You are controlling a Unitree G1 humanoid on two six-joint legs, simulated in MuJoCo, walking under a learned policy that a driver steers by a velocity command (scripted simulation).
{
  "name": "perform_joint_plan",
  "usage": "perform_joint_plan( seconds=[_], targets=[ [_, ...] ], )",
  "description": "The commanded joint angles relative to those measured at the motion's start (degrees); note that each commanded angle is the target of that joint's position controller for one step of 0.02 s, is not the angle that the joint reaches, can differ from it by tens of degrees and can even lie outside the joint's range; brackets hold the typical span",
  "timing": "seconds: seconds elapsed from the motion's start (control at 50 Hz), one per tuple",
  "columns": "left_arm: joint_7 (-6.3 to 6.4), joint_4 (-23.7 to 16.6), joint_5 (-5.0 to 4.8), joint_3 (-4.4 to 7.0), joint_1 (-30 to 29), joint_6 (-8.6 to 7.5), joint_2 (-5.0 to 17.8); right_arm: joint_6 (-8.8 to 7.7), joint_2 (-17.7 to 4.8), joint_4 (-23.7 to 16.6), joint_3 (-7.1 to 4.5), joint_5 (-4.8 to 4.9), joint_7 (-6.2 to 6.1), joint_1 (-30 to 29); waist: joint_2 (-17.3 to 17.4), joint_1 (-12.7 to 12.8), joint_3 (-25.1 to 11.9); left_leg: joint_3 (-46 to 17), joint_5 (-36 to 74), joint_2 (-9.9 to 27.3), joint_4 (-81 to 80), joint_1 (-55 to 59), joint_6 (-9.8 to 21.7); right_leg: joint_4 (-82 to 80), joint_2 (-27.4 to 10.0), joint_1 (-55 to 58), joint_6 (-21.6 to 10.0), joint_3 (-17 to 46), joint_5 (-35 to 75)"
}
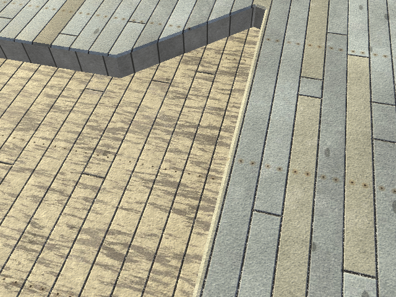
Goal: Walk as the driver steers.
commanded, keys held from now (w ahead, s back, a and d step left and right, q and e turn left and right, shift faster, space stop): w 1.00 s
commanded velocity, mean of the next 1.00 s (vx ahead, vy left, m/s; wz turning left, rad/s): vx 0.50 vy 0.00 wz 0.00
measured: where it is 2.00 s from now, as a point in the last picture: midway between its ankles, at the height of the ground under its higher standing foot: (253, 164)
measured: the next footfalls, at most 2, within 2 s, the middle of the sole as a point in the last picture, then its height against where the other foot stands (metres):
left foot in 0.46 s outside the picture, level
right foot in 0.98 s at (263, 226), level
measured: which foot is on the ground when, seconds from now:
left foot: up 0.00-0.44, down 0.46-1.00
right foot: down 0.00-0.48, up 0.50-0.96, down 0.98-1.00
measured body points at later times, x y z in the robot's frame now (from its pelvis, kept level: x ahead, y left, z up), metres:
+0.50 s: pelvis +0.25 -0.03 +0.01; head +0.26 -0.02 +0.46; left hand +0.20 +0.20 -0.15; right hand +0.38 -0.25 -0.12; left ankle +0.30 +0.02 -0.71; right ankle +0.12 -0.06 -0.68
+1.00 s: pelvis +0.49 -0.11 +0.01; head +0.54 -0.12 +0.45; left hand +0.71 +0.11 -0.09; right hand +0.40 -0.35 -0.13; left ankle +0.31 +0.02 -0.71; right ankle +0.63 -0.20 -0.72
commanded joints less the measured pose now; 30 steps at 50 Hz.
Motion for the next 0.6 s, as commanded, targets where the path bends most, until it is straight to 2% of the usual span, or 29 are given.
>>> perform_joint_plan(
  seconds=[0.02, 0.04, 0.06, 0.08, 0.1, 0.12, 0.14, 0.16, 0.2, 0.22, 0.24, 0.3, 0.32, 0.36, 0.38, 0.4, 0.42, 0.44, 0.46, 0.48, 0.5, 0.52, 0.54, 0.56, 0.58, 0.6],
  targets=[
    [0.11, 2.43, -0.89, 2.3, 12.13, -0.14, 6.78, -1.02, -5.07, -4.89, -1.2, -0.37, 0.56, -0.79, -2.0, 3.8, -6.47, -2.79, 8.76, 2.31, 16.35, -29.05, 1.9, -24.76, -20.2, 26.72, -8.91, 33.35, -11.87],
    [0.34, 2.88, -0.93, 1.86, 11.75, -0.8, 5.07, -0.74, -4.64, -4.79, -1.34, -0.83, 0.56, -1.85, -1.5, 2.34, -4.43, -2.94, 9.78, 3.74, 13.22, -26.05, 1.82, -25.53, -17.96, 21.52, -7.61, 27.93, -5.08],
    [0.7, 3.81, -1.01, 1.2, 12.35, -1.24, 3.05, 0.12, -4.22, -4.88, -1.39, -1.42, 0.84, -1.43, -2.51, 0.73, -3.94, -2.8, 9.34, 4.34, 10.24, -23.14, 1.36, -26.3, -16.15, 18.16, -6.27, 23.92, -0.29],
    [0.84, 4.44, -0.78, 0.85, 13.7, -1.69, 2.23, 0.93, -3.38, -4.6, -1.36, -1.66, 0.99, -0.67, -2.25, -0.07, -4.29, -2.45, 8.63, 4.28, 8.42, -20.86, 1.08, -26.49, -15.63, 16.69, -5.94, 21.39, 4.31],
    [1.02, 4.97, -0.79, 0.96, 15.73, -2.19, 2.79, 1.75, -2.53, -4.85, -1.24, -1.91, 1.13, -0.64, -1.85, -0.35, -4.5, -0.91, 7.82, 3.52, 7.27, -19.29, 0.58, -26.81, -14.89, 15.56, -6.05, 18.77, 9.33],
    [1.01, 4.74, -0.39, 1.08, 16.62, -2.71, 3.52, 2.4, -1.95, -5.01, -1.12, -1.78, 1.3, -0.93, -1.62, -0.38, -4.62, 0.8, 9.94, 2.66, 6.58, -18.53, 0.21, -27.3, -13.58, 14.26, -6.22, 15.87, 10.58],
    [1.0, 4.86, -0.44, 1.15, 17.33, -2.93, 4.15, 2.87, -1.97, -5.88, -1.13, -1.83, 1.4, -2.86, -1.94, -0.62, -3.76, 1.36, 11.99, 2.73, 5.05, -19.51, 0.01, -28.03, -12.94, 13.53, -5.99, 14.67, 9.41],
    [0.86, 5.18, -0.61, 0.96, 17.99, -3.34, 4.18, 3.15, -3.1, -7.43, -1.63, -1.75, 1.73, -6.45, -1.28, -0.48, -1.48, 1.78, 17.73, 2.02, 2.76, -22.54, -0.05, -28.29, -11.0, 13.75, -4.95, 13.0, 11.12],
    [0.86, 5.58, -0.91, 0.54, 20.04, -3.21, 3.39, 3.06, -3.47, -9.56, -1.58, -2.04, 2.22, -11.07, -2.95, 0.33, -1.02, 2.91, 24.53, 1.22, -1.48, -24.48, -0.61, -27.49, -9.69, 14.17, -3.47, 11.23, 12.31],
    [0.86, 5.5, -0.94, 0.51, 20.09, -2.95, 3.35, 3.17, -2.55, -10.43, -1.15, -1.85, 2.46, -12.45, -2.9, 0.19, -0.49, 4.06, 27.21, 0.09, -5.44, -23.32, -0.68, -27.27, -7.5, 12.38, -2.5, 9.26, 11.1],
    [0.98, 5.33, -0.79, 0.39, 20.39, -2.78, 3.24, 3.08, -2.17, -11.29, -0.86, -1.59, 2.5, -14.53, -3.54, 0.85, -0.1, 4.57, 29.05, -0.65, -8.66, -22.27, -0.8, -26.91, -7.15, 11.83, -2.09, 9.01, 11.18],
    [1.54, 5.74, -0.25, 0.37, 23.07, -2.55, 3.61, 2.85, -2.28, -14.1, -0.45, -0.84, 1.82, -19.91, -3.78, 2.89, 0.48, 4.53, 31.2, -1.69, -15.56, -23.15, -1.13, -25.7, -8.96, 16.07, -2.44, 10.87, 15.93],
    [1.91, 6.35, -0.02, 0.35, 24.78, -2.72, 3.93, 2.33, -3.79, -14.69, -0.86, -1.03, 1.45, -20.84, -4.74, 3.32, 0.0, 3.78, 29.48, -1.1, -12.46, -25.93, -0.83, -23.87, -12.35, 20.84, -3.56, 12.68, 24.48],
    [2.45, 7.61, 0.35, 0.48, 28.5, -2.75, 3.88, 1.66, -5.18, -15.45, -1.59, -1.14, 1.07, -20.81, -1.85, 3.6, -0.75, 1.39, 24.53, 0.11, -13.75, -34.12, -0.02, -18.56, -14.34, 31.97, -5.67, 13.43, 30.75],
    [2.57, 6.92, 0.27, 0.74, 27.8, -2.58, 4.69, 1.32, -5.19, -15.23, -1.42, -1.7, 1.2, -18.7, -1.51, 3.05, -1.78, 3.54, 14.21, -0.92, -13.71, -30.49, 0.77, -18.77, -16.74, 31.1, -6.06, 13.32, 34.81],
    [2.4, 6.86, 0.67, 0.78, 27.1, -2.58, 4.55, 1.2, -4.4, -14.84, -1.5, -1.42, 1.02, -17.78, -1.09, 2.34, -1.0, 4.15, 11.68, -1.06, -14.91, -26.65, 1.67, -16.83, -15.98, 28.88, -5.97, 12.3, 36.51],
    [2.12, 6.53, 0.71, 0.64, 25.39, -2.67, 4.16, 1.07, -3.76, -14.1, -1.66, -0.87, 0.86, -14.99, -0.57, 0.75, -1.62, 5.7, 11.04, -2.93, -17.37, -19.65, 2.74, -13.35, -14.18, 25.53, -4.98, 10.28, 42.36],
    [1.73, 6.37, 0.52, 0.61, 23.89, -2.78, 4.39, 0.76, -3.73, -11.99, -2.21, -0.53, 0.61, -8.55, -0.32, -2.12, -3.86, 6.62, 12.5, -4.81, -20.48, -9.98, 3.91, -5.57, -12.0, 21.76, -3.56, 8.51, 46.8],
    [1.4, 5.65, -0.21, 0.71, 20.59, -2.91, 5.17, 0.23, -5.27, -8.99, -3.33, -0.85, 0.32, 2.0, 0.48, -8.07, -7.47, 2.62, 15.46, -2.54, -26.21, 3.16, 5.99, 7.27, -9.26, 13.87, -1.74, 6.25, 42.39],
    [1.13, 3.93, -0.53, 0.22, 20.16, -2.97, 2.96, 0.1, -11.96, -8.3, -5.29, -1.75, 0.03, 9.8, 8.6, -10.91, -12.23, -17.6, 6.53, 12.66, -34.38, 13.08, 11.44, 29.41, -2.44, 2.78, 0.47, 2.11, 10.87],
    [0.21, 3.58, -1.08, 0.71, 26.27, -2.79, 3.04, 0.94, -11.54, -8.98, -5.08, -0.96, 0.25, 6.96, 12.41, -5.02, -12.78, -42.05, -1.4, 21.48, -42.36, 17.32, 18.92, 41.21, 2.89, -12.3, 1.3, 6.86, -17.64],
    [0.18, 3.3, -0.51, 1.49, 21.42, -2.54, 7.02, 1.29, -8.13, -10.44, -4.52, -0.19, 0.57, 0.68, 2.54, -4.0, -3.94, -37.79, -6.0, 20.9, -45.09, 9.67, 19.69, 43.73, -1.02, -17.62, 0.97, 10.44, -13.08],
    [-0.01, 1.55, -0.43, 1.61, 16.86, -2.5, 6.18, 0.89, -6.33, -11.63, -3.96, -0.06, 0.91, -3.96, -0.65, -2.32, -0.51, -31.94, -2.49, 19.86, -46.64, 3.42, 18.38, 42.32, -2.72, -17.14, 1.55, 12.19, -8.44],
    [-0.03, 1.45, -0.53, 1.49, 15.63, -2.19, 4.36, 0.02, -5.02, -11.68, -3.48, -0.12, 0.96, -5.98, -4.67, 0.47, 2.06, -25.99, 5.56, 17.5, -48.09, -1.73, 15.31, 37.24, -4.47, -14.11, 2.21, 13.36, -5.31],
    [-0.01, 1.59, 0.19, 1.52, 16.14, -1.17, 3.34, -0.95, -4.06, -11.13, -3.02, -0.13, 0.67, -6.39, -4.27, 2.5, 2.63, -20.69, 11.59, 15.25, -48.5, -4.86, 12.9, 33.68, -5.93, -11.6, 3.36, 13.41, -4.04],
    [-0.23, 1.93, 0.7, 1.37, 16.68, -0.21, 2.28, -1.64, -3.9, -10.69, -2.78, -0.22, 0.49, -5.89, -3.43, 3.36, 2.04, -16.79, 15.93, 13.37, -48.85, -6.34, 11.37, 31.44, -6.74, -9.39, 4.26, 12.58, -2.99]
  ],
)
